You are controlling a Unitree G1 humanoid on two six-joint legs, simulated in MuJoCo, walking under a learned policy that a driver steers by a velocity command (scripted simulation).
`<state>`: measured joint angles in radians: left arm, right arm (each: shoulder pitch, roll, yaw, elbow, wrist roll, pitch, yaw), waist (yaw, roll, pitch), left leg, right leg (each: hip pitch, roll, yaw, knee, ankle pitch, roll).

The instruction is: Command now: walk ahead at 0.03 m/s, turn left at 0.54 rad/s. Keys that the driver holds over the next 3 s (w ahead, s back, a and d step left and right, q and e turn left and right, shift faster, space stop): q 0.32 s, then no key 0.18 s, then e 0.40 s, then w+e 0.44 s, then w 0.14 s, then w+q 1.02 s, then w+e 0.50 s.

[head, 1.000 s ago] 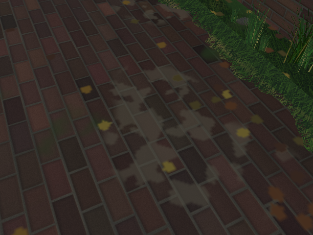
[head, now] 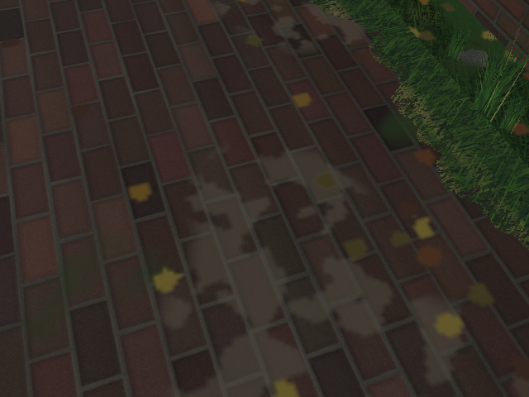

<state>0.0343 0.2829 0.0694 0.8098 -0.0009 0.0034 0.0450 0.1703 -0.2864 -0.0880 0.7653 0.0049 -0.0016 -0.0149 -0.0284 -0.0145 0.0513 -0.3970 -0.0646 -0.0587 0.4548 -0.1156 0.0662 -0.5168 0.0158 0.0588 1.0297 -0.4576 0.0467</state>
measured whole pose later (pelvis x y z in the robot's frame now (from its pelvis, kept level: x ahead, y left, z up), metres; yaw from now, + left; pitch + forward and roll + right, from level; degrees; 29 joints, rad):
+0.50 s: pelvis +0.02 -0.05 +0.01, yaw +16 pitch +2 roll +1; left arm 0.20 0.25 0.06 0.80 0.01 0.00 0.04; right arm 0.18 -0.33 -0.10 0.69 0.01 0.06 -0.03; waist 0.03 0.04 0.03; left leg -0.49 -0.04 -0.10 1.00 -0.40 -0.08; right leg -0.24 -0.04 -0.02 0.44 -0.23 -0.01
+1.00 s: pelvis +0.02 -0.06 -0.02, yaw +5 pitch +1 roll +1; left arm 0.21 0.32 0.08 0.74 -0.03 0.04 -0.02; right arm 0.13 -0.31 -0.09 0.73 0.01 0.02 -0.03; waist 0.01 0.04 0.03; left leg -0.30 0.11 0.09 0.71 -0.44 -0.04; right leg -0.32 0.00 -0.06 0.65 -0.36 -0.04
